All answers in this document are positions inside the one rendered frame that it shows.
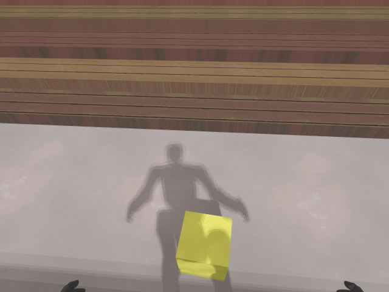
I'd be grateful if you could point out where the carton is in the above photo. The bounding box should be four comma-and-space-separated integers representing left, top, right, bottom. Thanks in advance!
176, 211, 232, 281

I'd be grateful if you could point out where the left robot hand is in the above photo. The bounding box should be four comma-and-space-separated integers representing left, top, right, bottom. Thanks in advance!
61, 280, 86, 292

